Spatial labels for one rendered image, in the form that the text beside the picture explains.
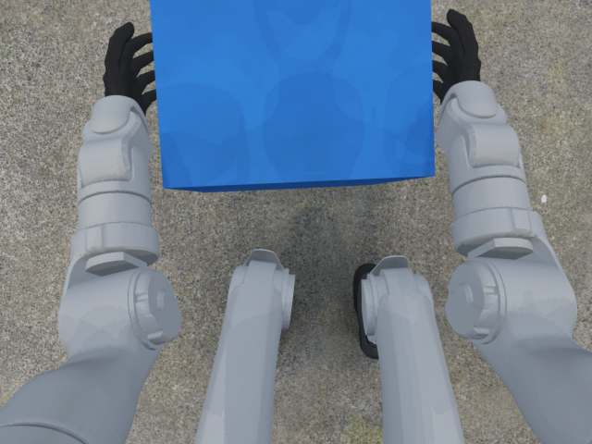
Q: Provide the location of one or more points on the right robot hand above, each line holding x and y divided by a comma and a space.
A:
461, 56

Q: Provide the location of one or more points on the left robot hand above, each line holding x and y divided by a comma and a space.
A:
121, 69

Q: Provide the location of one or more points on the right robot upper arm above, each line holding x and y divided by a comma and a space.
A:
520, 316

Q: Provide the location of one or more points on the left robot forearm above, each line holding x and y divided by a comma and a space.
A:
113, 194

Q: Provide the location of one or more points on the left robot upper arm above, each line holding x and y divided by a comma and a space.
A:
113, 328

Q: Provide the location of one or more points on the robot right thigh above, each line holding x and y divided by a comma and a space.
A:
418, 403

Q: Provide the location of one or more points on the right robot forearm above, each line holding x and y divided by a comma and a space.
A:
492, 209

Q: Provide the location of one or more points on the carton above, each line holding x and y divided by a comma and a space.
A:
287, 94

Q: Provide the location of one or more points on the right robot shin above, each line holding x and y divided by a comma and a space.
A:
400, 261

